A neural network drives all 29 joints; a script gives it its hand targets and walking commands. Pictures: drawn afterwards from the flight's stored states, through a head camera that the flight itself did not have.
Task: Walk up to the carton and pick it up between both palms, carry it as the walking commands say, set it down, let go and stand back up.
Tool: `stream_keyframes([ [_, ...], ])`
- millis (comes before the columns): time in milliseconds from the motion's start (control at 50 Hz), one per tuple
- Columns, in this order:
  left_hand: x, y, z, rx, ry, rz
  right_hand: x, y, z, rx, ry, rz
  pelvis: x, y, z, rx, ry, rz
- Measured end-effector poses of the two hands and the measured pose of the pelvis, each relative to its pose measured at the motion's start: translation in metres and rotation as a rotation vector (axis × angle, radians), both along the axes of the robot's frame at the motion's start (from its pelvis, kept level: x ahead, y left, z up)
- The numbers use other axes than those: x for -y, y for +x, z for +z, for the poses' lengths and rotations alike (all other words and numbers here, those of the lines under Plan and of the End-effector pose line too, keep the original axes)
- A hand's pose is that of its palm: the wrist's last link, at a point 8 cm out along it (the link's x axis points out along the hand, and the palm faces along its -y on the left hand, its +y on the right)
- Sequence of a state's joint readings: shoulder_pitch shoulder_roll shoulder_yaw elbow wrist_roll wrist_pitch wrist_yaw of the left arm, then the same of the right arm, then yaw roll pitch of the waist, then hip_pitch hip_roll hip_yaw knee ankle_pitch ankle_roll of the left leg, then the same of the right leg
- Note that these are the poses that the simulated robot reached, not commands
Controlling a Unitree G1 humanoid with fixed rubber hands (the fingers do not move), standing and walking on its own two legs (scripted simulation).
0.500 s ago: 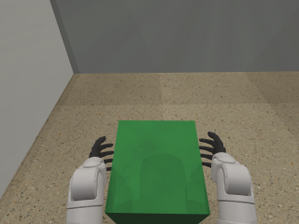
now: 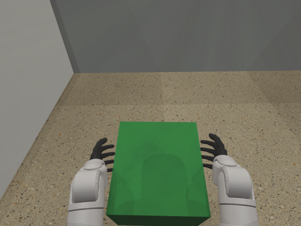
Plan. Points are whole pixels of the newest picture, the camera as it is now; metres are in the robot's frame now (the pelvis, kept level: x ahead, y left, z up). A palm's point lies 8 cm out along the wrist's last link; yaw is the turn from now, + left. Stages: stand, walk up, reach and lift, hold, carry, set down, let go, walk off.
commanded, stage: carry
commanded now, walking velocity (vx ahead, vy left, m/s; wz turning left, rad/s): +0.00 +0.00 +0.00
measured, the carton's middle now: (157, 173) +0.30 +0.00 -0.02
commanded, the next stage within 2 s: none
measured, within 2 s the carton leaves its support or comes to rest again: neither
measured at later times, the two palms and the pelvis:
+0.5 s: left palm (115, 169) +0.26 +0.11 +0.07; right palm (239, 167) +0.26 -0.20 +0.08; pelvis -0.02 -0.04 -0.01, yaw -1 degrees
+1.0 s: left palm (105, 163) +0.27 +0.13 +0.09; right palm (229, 161) +0.27 -0.17 +0.09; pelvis -0.01 -0.02 +0.00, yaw -1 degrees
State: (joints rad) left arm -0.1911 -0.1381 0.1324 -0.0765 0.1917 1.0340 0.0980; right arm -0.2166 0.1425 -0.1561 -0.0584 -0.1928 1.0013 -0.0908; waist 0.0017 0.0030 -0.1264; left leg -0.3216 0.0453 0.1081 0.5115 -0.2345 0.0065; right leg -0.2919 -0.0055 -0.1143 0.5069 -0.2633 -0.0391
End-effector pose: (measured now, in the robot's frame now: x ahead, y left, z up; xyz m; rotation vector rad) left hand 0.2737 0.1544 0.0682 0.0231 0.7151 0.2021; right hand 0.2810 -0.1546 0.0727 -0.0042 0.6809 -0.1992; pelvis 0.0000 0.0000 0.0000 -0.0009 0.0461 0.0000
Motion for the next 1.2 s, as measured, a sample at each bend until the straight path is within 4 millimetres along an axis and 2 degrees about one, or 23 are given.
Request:
stream_keyframes([
  [120, 0.0, 0.0, -0.001, 0.006, -0.002, 0.002, 0.0, 0.0, -0.001, 0.006, 0.0, -0.001, 0.001, 0.0, 0.0, -0.001, 0.0, -0.002],
  [240, 0.006, -0.007, 0.011, 0.036, -0.023, 0.026, 0.004, -0.007, 0.015, 0.036, 0.002, -0.014, 0.006, -0.002, -0.004, -0.009, 0.0, -0.012],
  [320, 0.017, -0.011, 0.013, 0.014, -0.021, 0.036, 0.013, -0.012, 0.017, 0.014, -0.019, -0.039, 0.015, -0.006, -0.007, -0.009, 0.0, -0.017],
  [480, 0.046, -0.012, 0.005, -0.056, -0.018, 0.028, 0.039, -0.019, 0.005, -0.058, -0.006, -0.105, 0.035, -0.019, -0.012, -0.003, -0.008, -0.013],
  [580, 0.054, -0.011, 0.003, -0.068, -0.022, 0.019, 0.046, -0.021, 0.004, -0.069, 0.003, -0.125, 0.04, -0.024, -0.01, 0.004, -0.003, -0.006],
  [740, 0.047, -0.008, 0.005, -0.058, -0.012, 0.027, 0.04, -0.014, 0.005, -0.061, 0.0, -0.105, 0.037, -0.024, -0.006, 0.01, 0.002, -0.008],
  [980, 0.027, -0.004, 0.017, -0.026, -0.002, 0.03, 0.02, -0.009, 0.016, -0.03, -0.006, -0.09, 0.018, -0.015, -0.001, 0.019, 0.0, -0.01],
  [1200, 0.013, -0.001, 0.015, -0.039, 0.0, 0.024, 0.006, -0.007, 0.013, -0.043, -0.01, -0.093, 0.003, -0.011, 0.0, 0.018, 0.0, -0.009],
])
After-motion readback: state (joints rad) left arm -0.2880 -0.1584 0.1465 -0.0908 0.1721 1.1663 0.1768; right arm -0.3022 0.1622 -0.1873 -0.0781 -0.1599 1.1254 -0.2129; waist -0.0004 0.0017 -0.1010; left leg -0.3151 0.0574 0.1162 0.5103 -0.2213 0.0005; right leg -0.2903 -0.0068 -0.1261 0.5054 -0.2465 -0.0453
